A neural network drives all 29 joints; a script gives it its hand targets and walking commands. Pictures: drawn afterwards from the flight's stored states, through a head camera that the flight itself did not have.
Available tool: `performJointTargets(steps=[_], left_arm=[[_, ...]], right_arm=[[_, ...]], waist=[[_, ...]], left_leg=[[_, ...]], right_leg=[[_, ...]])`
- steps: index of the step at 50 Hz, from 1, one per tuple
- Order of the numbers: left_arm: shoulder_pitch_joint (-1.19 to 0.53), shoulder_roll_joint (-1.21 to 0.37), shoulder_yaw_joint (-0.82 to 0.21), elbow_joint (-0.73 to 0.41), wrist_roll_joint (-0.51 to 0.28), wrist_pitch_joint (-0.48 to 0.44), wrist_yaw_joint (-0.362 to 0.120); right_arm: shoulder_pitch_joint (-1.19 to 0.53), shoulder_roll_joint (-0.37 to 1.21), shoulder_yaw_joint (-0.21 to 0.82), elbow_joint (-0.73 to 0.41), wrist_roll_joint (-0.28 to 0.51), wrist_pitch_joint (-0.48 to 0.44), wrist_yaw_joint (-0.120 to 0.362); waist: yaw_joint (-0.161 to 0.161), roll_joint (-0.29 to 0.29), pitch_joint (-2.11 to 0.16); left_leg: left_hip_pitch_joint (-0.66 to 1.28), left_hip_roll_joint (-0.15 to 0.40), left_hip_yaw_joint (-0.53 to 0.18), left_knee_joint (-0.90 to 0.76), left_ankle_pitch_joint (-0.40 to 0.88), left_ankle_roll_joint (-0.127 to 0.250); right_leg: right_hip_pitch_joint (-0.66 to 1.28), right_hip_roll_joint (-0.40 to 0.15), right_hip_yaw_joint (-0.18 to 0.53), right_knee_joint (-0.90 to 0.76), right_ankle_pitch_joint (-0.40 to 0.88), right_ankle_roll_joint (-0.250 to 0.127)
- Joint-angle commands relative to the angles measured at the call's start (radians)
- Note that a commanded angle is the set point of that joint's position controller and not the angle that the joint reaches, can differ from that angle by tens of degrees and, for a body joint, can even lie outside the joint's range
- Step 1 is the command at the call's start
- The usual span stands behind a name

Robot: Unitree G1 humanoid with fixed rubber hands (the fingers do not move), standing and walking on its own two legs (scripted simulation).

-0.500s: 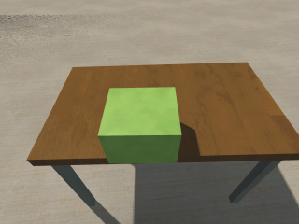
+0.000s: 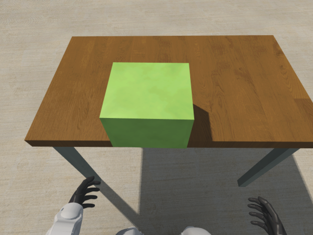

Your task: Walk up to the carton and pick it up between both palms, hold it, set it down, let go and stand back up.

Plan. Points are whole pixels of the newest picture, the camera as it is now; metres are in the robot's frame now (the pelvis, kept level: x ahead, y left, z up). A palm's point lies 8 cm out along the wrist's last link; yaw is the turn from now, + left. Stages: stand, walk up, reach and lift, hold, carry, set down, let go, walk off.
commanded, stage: reach and lift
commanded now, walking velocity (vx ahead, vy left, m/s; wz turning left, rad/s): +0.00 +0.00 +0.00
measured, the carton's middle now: (150, 105) +0.48 +0.04 +0.00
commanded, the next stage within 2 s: none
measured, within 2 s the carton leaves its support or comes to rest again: neither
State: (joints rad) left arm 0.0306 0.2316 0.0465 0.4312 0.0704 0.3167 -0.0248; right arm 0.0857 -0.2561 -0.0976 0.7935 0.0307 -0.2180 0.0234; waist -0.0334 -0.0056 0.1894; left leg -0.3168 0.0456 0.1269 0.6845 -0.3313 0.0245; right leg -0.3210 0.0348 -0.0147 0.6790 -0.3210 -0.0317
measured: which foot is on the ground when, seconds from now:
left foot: down 0.00-1.00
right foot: down 0.00-1.00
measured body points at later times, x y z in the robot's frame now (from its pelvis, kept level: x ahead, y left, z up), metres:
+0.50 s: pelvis +0.00 +0.00 +0.02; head +0.00 +0.00 +0.47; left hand +0.20 +0.24 -0.04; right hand +0.16 -0.23 -0.05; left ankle +0.02 +0.10 -0.72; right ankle +0.03 -0.10 -0.72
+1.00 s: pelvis +0.05 +0.00 +0.02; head +0.03 +0.01 +0.47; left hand +0.23 +0.24 -0.01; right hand +0.24 -0.22 -0.02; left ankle +0.02 +0.10 -0.72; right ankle +0.03 -0.10 -0.72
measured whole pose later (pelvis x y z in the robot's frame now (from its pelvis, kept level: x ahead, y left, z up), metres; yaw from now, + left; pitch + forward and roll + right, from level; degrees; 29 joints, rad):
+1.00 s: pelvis +0.05 +0.00 +0.02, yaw +3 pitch -3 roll +0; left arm 0.25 0.28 -0.06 0.47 -0.15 -0.27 0.01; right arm 0.24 -0.15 -0.03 0.56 0.19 -0.32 0.00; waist 0.01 -0.02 0.02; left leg -0.09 0.02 0.09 0.39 -0.25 0.01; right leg -0.06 0.03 -0.05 0.36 -0.24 -0.03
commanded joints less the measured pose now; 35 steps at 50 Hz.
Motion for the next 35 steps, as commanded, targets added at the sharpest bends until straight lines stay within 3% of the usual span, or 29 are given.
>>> performJointTargets(steps=[1, 5, 8, 11, 16, 24, 29, 35], left_arm=[[0.126, 0.127, 0.062, -0.066, 0.022, -0.055, 0.026], [-0.005, 0.146, 0.016, -0.054, -0.024, -0.065, 0.037], [-0.031, 0.150, -0.004, -0.103, -0.042, -0.068, 0.040], [-0.006, 0.149, -0.006, -0.145, -0.057, -0.092, 0.049], [0.001, 0.152, -0.010, -0.133, -0.113, -0.167, 0.058], [-0.012, 0.155, -0.042, -0.029, -0.196, -0.286, 0.068], [0.001, 0.141, -0.054, 0.011, -0.205, -0.351, 0.073], [0.027, 0.136, -0.056, -0.012, -0.195, -0.442, 0.067]], right_arm=[[0.130, -0.161, 0.001, -0.094, 0.024, -0.035, 0.005], [0.093, -0.058, 0.006, -0.166, -0.013, 0.018, 0.003], [0.109, -0.017, 0.016, -0.238, 0.004, 0.059, 0.005], [0.141, -0.013, 0.004, -0.294, 0.013, 0.073, 0.008], [0.131, -0.009, -0.028, -0.369, -0.020, 0.060, 0.000], [0.028, -0.001, -0.047, -0.439, -0.042, 0.047, -0.002], [0.045, 0.005, -0.027, -0.399, -0.002, 0.039, 0.002], [0.068, 0.008, -0.005, -0.347, 0.066, 0.003, -0.002]], waist=[[0.017, -0.034, -0.367], [0.012, -0.011, -0.096], [0.017, 0.038, -0.056], [0.007, 0.061, -0.102], [-0.007, 0.018, -0.156], [0.043, -0.030, -0.201], [0.054, -0.026, -0.203], [0.047, 0.024, -0.210]], left_leg=[[0.398, -0.040, -0.088, -0.140, 0.349, -0.040], [0.272, -0.032, -0.055, -0.229, 0.075, -0.023], [0.290, -0.027, -0.050, -0.275, 0.033, -0.022], [0.342, -0.023, -0.053, -0.308, 0.052, -0.025], [0.296, -0.013, -0.043, -0.350, 0.011, -0.017], [0.206, 0.000, -0.050, -0.385, -0.055, -0.023], [0.250, 0.000, -0.068, -0.392, 0.048, -0.030], [0.305, -0.006, -0.087, -0.368, 0.228, -0.045]], right_leg=[[0.013, -0.033, 0.015, -0.222, 0.527, 0.013], [-0.086, -0.052, 0.061, -0.315, 0.119, -0.009], [-0.081, -0.077, 0.074, -0.358, -0.015, -0.029], [-0.054, -0.080, 0.067, -0.370, 0.004, -0.034], [0.004, -0.049, 0.047, -0.359, -0.006, -0.017], [0.072, -0.026, 0.023, -0.339, -0.033, -0.003], [0.082, -0.033, 0.034, -0.361, 0.032, -0.012], [0.108, -0.043, 0.051, -0.387, 0.150, -0.029]])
